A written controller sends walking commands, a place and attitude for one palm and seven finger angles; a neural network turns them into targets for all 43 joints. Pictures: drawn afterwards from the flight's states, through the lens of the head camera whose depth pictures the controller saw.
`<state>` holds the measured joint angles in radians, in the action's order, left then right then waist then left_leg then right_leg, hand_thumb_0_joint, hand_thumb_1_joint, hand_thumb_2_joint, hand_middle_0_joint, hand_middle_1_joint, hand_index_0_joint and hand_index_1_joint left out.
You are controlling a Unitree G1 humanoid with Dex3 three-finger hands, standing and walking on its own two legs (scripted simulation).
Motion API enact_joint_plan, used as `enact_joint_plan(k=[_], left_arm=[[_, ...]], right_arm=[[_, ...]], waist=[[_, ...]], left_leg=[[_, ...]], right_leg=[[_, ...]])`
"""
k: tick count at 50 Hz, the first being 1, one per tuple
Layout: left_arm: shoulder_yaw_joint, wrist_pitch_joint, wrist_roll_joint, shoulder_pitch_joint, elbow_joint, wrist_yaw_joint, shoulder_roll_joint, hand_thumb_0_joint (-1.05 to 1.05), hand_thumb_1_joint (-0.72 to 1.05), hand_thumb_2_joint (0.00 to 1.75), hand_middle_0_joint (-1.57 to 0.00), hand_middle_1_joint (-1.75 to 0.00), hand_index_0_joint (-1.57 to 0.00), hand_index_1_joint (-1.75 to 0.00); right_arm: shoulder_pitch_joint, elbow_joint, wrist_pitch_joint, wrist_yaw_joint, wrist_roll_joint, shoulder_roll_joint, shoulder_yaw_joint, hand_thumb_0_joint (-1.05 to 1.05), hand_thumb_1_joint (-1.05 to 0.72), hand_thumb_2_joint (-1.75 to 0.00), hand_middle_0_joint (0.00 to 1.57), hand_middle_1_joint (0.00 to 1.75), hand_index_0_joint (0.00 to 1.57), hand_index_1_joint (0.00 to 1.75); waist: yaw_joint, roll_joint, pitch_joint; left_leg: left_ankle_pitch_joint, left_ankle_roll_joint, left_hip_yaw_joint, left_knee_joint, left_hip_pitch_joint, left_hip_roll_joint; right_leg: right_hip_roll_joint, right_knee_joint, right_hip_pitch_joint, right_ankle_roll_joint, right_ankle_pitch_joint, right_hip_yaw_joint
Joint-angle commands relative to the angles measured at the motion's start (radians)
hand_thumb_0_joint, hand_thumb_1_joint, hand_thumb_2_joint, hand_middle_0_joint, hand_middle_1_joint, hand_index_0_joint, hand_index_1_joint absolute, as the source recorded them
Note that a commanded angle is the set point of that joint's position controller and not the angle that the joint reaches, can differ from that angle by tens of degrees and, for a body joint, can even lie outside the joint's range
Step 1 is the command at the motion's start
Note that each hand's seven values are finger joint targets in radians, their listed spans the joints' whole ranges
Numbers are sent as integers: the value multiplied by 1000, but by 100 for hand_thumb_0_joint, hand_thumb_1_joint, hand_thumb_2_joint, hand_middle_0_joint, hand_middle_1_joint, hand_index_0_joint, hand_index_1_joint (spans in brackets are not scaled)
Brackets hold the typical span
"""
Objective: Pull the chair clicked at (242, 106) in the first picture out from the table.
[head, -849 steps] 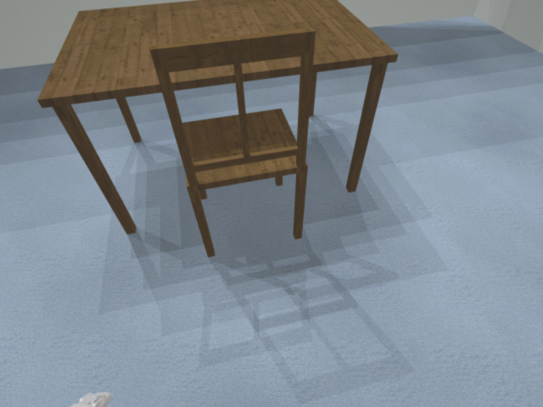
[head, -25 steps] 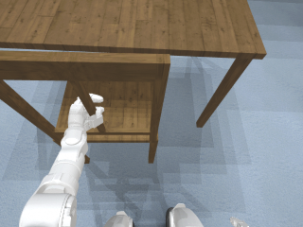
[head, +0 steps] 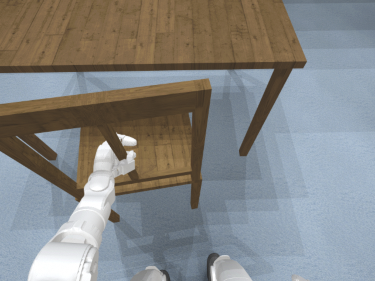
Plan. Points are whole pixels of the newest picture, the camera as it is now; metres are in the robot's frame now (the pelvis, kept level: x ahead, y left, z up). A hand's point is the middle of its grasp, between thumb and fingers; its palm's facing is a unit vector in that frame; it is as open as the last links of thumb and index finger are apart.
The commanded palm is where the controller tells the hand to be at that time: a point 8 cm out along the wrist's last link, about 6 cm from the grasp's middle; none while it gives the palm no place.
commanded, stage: step backward, pulling the chair out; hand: left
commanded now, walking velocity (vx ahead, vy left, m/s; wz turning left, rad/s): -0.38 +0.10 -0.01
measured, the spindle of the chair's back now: (122, 155) +0.41 +0.16 -0.06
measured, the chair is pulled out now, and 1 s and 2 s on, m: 0.11 0.25 0.38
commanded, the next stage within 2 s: none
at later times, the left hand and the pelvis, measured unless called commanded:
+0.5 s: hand (133, 196) +0.30 +0.12 -0.06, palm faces +0.01 -0.98 -0.18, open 5.2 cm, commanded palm +0.31 +0.17 -0.06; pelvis -0.05 +0.00 -0.01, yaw +0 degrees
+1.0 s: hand (127, 221) +0.25 +0.13 -0.06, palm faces -0.02 -0.98 -0.19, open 5.3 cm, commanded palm +0.25 +0.18 -0.06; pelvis -0.12 +0.01 +0.00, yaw +0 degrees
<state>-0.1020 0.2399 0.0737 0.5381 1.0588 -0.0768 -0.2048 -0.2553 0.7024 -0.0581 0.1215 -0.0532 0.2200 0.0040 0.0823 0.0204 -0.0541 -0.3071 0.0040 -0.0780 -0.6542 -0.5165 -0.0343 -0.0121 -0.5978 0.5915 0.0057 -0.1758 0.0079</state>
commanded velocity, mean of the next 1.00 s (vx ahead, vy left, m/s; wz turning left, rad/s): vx -0.38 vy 0.02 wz -0.04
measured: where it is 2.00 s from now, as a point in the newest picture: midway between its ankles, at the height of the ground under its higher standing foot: outside the picture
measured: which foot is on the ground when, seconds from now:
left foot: down 0.00-0.54, up 0.56-0.74, down 0.76-1.00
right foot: down 0.00-0.82, up 0.84-0.88, down 0.90-1.00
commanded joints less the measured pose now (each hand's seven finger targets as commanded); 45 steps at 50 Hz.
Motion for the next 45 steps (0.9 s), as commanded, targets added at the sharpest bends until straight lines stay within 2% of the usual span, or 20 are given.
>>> enact_joint_plan(k=[1,6,9,12,15,18,19,21,23,25,27,29,31,35,37,38,39,41,43,45], left_arm=[[14,50,-49,318,-177,-30,-227,0,90,90,-50,-145,-50,-145],[29,52,-40,335,-176,-45,-227,0,90,90,-50,-145,-50,-145],[69,48,-36,322,-174,-48,-184,0,90,90,-50,-145,-50,-145],[88,56,-36,330,-179,-50,-160,0,90,90,-50,-145,-50,-145],[124,65,-25,354,-202,-44,-99,0,90,90,-50,-145,-50,-145],[116,66,-29,358,-219,-39,-95,0,90,90,-50,-145,-50,-145],[113,63,-33,351,-214,-35,-95,0,90,90,-50,-145,-50,-145],[106,56,-43,353,-206,-31,-103,0,90,90,-50,-145,-50,-145],[97,53,-43,336,-202,-35,-108,0,90,90,-50,-145,-50,-145],[85,54,-40,312,-199,-40,-136,0,90,90,-50,-145,-50,-145],[61,55,-42,282,-171,-49,-182,0,90,90,-50,-145,-50,-145],[56,43,-50,257,-160,-50,-187,0,90,90,-50,-145,-50,-145],[48,24,-52,262,-170,-48,-177,0,90,90,-50,-145,-50,-145],[80,-3,-41,293,-196,-39,-138,0,90,90,-50,-145,-50,-145],[100,-14,-37,310,-220,-36,-126,0,90,90,-50,-145,-50,-145],[108,-11,-38,322,-234,-32,-109,0,90,90,-50,-145,-50,-145],[132,-4,-35,347,-264,-28,-84,0,90,90,-50,-145,-50,-145],[165,9,-38,426,-315,-25,-26,0,90,90,-50,-145,-50,-145],[123,16,-42,404,-260,-32,-51,0,90,90,-50,-145,-50,-145],[125,26,-54,395,-205,-29,-40,0,90,90,-50,-145,-50,-145]], right_arm=[[-83,-58,47,22,-9,178,57,0,-90,-90,20,30,20,30],[-61,-45,74,24,-19,183,53,0,-90,-90,20,30,20,30],[-49,-39,88,20,-25,180,44,0,-90,-90,20,30,20,30],[-40,-36,105,28,-26,192,39,0,-90,-90,20,30,20,30],[-14,-55,120,35,-25,185,27,0,-90,-90,20,30,20,30],[-27,-50,120,36,-6,170,32,0,-90,-90,20,30,20,30],[-23,-48,119,33,-1,167,34,0,-90,-90,20,30,20,30],[-6,-52,117,30,11,170,36,0,-90,-90,20,30,20,30],[4,-50,118,28,6,167,34,0,-90,-90,20,30,20,30],[-10,-50,128,30,-1,160,37,0,-90,-90,20,30,20,30],[-46,-31,138,26,-1,159,46,0,-90,-90,20,30,20,30],[-23,-21,145,11,2,149,41,0,-90,-90,20,30,20,30],[-17,-11,150,3,3,158,36,0,-90,-90,20,30,20,30],[-30,18,142,7,-3,162,21,0,-90,-90,20,30,20,30],[-32,9,133,22,-4,187,30,0,-90,-90,20,30,20,30],[-30,-9,128,30,-3,188,40,0,-90,-90,20,30,20,30],[-18,-28,120,26,-1,181,41,0,-90,-90,20,30,20,30],[28,-65,109,32,13,167,29,0,-90,-90,20,30,20,30],[0,-46,106,30,14,162,38,0,-90,-90,20,30,20,30],[-17,-27,111,17,20,167,50,0,-90,-90,20,30,20,30]], waist=[[-10,14,495],[-18,-57,446],[-24,-86,412],[-30,-13,383],[-46,112,373],[-42,108,402],[-42,109,396],[-51,139,316],[-59,98,288],[-56,-42,307],[-47,-204,339],[-72,-219,355],[-66,-217,396],[-36,-174,429],[-39,-93,412],[-49,-59,412],[-56,34,428],[-54,201,385],[-55,114,371],[-47,83,344]], left_leg=[[174,-15,87,55,156,-77],[-9,-11,73,51,176,-31],[-78,-7,74,74,202,-21],[-8,10,113,176,227,-74],[-5,48,182,276,170,-174],[326,67,181,192,259,-208],[339,62,162,177,246,-209],[250,60,175,199,149,-214],[74,55,166,189,46,-203],[-97,22,110,92,29,-122],[-212,-28,73,-92,115,2],[-241,-40,107,-263,92,45],[-259,-41,157,-269,53,36],[-129,-42,95,66,197,24],[57,-21,100,248,237,-36],[160,-6,105,234,249,-79],[144,7,92,256,249,-124],[206,41,158,279,185,-202],[476,50,170,178,251,-231],[558,23,144,118,281,-224]], right_leg=[[-161,58,-296,-29,299,-124],[-216,195,-273,-37,45,-181],[-230,259,-252,-36,-106,-180],[-148,190,-219,-6,-132,-93],[-53,-40,-223,5,-155,-19],[-44,-119,-218,6,-5,-26],[-50,-121,-226,5,3,-31],[-54,-130,-242,-4,-44,-38],[-60,-113,-288,-14,-74,-54],[-129,-13,-271,-41,-88,-161],[-274,233,-181,-100,-166,-354],[-366,306,-265,-150,-69,-419],[-385,232,-395,-168,185,-366],[-313,157,-427,-83,358,-199],[-222,91,-410,-26,300,-116],[-158,66,-396,5,273,-74],[-129,24,-380,21,131,-42],[-70,-149,-330,21,-4,8],[-64,-158,-288,6,53,-7],[-77,-92,-288,-7,151,-16]])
